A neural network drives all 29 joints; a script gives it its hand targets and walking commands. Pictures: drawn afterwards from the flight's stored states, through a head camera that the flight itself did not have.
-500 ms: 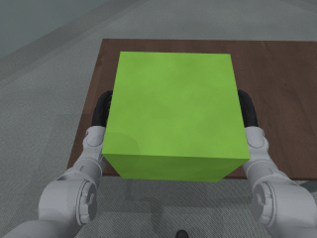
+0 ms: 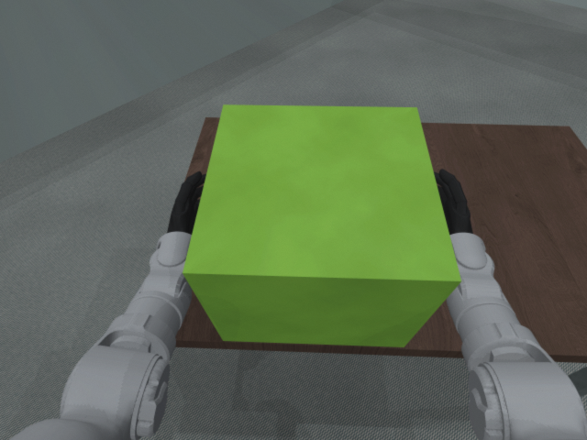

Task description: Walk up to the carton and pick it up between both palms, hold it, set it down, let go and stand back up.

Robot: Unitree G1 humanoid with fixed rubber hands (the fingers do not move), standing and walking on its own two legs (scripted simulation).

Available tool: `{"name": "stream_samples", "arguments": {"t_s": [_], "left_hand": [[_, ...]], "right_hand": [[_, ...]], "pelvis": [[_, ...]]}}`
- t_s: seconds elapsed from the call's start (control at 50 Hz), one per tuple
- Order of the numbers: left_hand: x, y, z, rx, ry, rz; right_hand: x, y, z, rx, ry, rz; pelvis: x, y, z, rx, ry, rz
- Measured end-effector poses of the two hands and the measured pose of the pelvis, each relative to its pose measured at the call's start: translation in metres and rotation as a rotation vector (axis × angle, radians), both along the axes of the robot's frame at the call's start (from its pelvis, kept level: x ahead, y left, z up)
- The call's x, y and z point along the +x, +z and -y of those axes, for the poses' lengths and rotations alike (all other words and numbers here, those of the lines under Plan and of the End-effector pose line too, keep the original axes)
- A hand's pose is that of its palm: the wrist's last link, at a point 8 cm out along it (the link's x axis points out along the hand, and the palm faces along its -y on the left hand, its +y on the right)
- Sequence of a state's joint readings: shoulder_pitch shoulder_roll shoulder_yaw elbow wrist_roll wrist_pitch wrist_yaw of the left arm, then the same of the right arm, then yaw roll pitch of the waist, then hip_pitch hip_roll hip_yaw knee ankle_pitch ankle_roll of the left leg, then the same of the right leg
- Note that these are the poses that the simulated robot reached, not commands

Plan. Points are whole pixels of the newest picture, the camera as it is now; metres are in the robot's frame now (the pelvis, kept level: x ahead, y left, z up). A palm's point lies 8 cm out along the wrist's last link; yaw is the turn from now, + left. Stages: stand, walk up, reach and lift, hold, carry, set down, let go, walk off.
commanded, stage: reach and lift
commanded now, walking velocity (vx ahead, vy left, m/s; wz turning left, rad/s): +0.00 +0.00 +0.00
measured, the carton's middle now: (315, 229) +0.42 -0.03 +0.03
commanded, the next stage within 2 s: hold in 1.88 s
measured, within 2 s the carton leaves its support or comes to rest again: neither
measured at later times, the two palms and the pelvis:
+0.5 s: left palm (171, 211) +0.38 +0.17 +0.12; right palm (472, 219) +0.37 -0.22 +0.12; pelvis -0.01 +0.00 +0.01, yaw -1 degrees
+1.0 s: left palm (138, 213) +0.35 +0.19 +0.16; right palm (470, 214) +0.35 -0.20 +0.16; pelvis -0.01 +0.01 +0.01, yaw +1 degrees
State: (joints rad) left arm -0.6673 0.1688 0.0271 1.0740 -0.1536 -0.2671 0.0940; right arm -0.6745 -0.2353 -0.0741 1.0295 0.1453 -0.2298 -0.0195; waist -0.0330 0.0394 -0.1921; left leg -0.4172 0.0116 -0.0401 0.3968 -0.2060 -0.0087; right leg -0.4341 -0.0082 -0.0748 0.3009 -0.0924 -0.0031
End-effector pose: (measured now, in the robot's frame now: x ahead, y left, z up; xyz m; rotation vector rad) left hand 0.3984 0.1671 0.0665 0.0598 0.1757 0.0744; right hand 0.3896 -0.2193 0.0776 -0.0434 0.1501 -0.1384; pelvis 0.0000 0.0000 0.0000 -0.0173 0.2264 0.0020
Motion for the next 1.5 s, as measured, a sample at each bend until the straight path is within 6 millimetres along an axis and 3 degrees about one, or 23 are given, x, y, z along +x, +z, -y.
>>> {"name": "stream_samples", "arguments": {"t_s": [0.14, 0.3, 0.56, 0.9, 1.24, 1.5], "left_hand": [[-0.007, 0.024, -0.004, 0.013, -0.003, 0.005], [-0.02, 0.031, -0.005, 0.014, -0.012, -0.033], [-0.022, 0.063, -0.001, -0.004, -0.02, -0.016], [-0.052, 0.082, -0.025, -0.019, 0.004, -0.003], [-0.044, 0.097, -0.011, -0.048, -0.013, -0.029], [-0.046, 0.107, -0.021, -0.049, 0.012, -0.009]], "right_hand": [[-0.007, 0.029, -0.004, 0.014, -0.011, 0.002], [-0.02, 0.032, -0.005, 0.003, -0.005, -0.038], [-0.023, 0.052, 0.001, -0.003, -0.004, -0.026], [-0.04, 0.072, -0.024, 0.013, 0.013, -0.015], [-0.041, 0.089, -0.009, 0.034, -0.001, -0.035], [-0.033, 0.095, -0.019, 0.044, 0.013, -0.016]], "pelvis": [[-0.002, 0.005, -0.001, 0.002, 0.003, 0.12], [-0.008, 0.006, -0.001, 0.005, 0.001, 0.171], [-0.008, 0.007, 0.005, 0.007, -0.007, 0.206], [-0.005, 0.007, -0.004, 0.002, 0.019, 0.252], [-0.008, 0.007, -0.003, 0.002, -0.008, 0.267], [-0.004, 0.007, 0.002, 0.002, 0.011, 0.266]]}}
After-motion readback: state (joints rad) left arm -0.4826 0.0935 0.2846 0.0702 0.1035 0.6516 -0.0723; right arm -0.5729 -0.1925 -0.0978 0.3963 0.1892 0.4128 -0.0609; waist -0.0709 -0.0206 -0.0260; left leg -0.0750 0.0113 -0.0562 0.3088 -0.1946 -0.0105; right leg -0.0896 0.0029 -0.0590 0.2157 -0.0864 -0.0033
